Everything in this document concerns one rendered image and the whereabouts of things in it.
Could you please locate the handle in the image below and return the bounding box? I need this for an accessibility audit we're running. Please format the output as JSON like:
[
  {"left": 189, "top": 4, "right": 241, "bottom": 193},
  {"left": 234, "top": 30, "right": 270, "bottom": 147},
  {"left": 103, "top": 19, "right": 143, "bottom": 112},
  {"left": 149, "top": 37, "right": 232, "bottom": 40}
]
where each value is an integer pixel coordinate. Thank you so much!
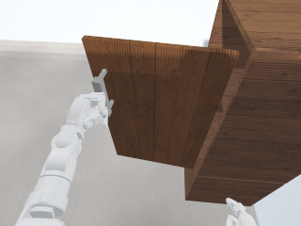
[{"left": 91, "top": 69, "right": 114, "bottom": 118}]

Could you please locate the left robot hand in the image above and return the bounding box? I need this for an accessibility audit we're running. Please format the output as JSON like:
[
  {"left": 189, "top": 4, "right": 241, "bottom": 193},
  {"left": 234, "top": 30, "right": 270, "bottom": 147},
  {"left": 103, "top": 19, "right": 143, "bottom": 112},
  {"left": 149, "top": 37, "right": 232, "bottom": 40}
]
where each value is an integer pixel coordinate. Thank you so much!
[{"left": 66, "top": 92, "right": 108, "bottom": 134}]

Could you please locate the robot left forearm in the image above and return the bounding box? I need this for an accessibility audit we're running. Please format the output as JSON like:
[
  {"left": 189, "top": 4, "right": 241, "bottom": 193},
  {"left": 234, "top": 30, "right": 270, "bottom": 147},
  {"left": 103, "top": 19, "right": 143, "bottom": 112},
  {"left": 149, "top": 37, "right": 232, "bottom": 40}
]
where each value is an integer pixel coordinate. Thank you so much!
[{"left": 14, "top": 124, "right": 85, "bottom": 226}]

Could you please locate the right robot hand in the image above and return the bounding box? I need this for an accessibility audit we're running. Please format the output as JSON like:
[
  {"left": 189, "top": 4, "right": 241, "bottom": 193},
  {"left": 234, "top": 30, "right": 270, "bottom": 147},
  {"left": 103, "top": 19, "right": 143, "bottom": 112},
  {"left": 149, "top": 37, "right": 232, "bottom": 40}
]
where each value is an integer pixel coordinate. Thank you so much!
[{"left": 226, "top": 198, "right": 257, "bottom": 226}]

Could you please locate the cupboard door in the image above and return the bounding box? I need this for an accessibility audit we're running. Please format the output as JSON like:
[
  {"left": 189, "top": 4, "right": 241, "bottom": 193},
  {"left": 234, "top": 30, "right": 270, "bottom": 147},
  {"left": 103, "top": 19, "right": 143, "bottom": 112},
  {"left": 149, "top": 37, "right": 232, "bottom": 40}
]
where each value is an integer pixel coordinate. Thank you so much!
[{"left": 81, "top": 35, "right": 240, "bottom": 170}]

